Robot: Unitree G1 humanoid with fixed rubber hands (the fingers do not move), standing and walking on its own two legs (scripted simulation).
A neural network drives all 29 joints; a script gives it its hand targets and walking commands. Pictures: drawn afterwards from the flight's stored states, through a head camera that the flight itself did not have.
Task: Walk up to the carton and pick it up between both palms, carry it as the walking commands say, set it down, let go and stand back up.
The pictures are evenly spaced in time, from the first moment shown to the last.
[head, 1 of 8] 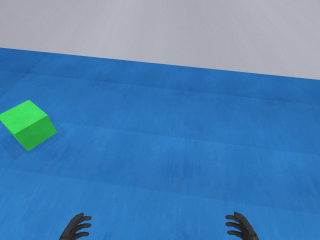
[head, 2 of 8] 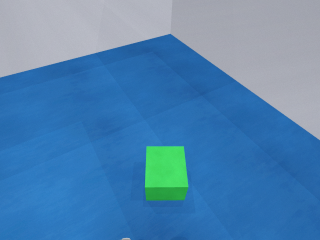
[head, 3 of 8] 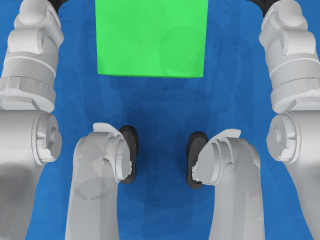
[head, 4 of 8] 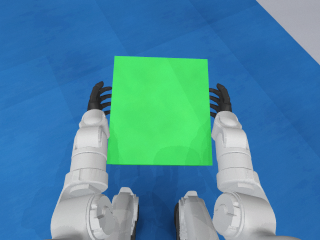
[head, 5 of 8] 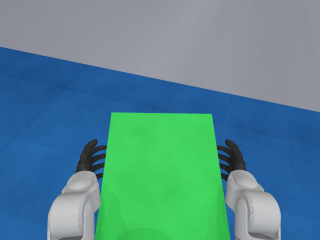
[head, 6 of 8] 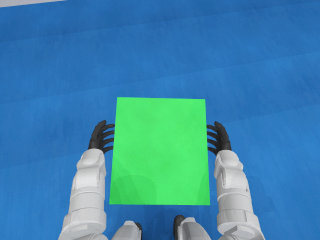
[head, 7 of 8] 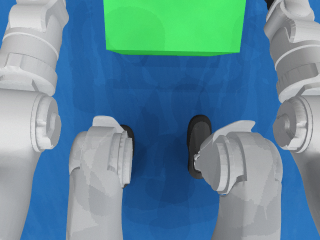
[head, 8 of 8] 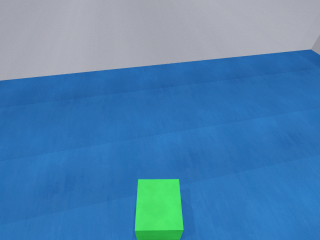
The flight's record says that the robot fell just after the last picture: no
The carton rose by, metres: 0.70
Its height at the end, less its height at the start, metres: +0.00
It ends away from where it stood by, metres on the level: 1.01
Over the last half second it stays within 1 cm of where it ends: yes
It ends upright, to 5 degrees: yes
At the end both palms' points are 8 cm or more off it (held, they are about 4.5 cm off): yes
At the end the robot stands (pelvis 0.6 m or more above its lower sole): yes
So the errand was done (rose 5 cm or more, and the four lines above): yes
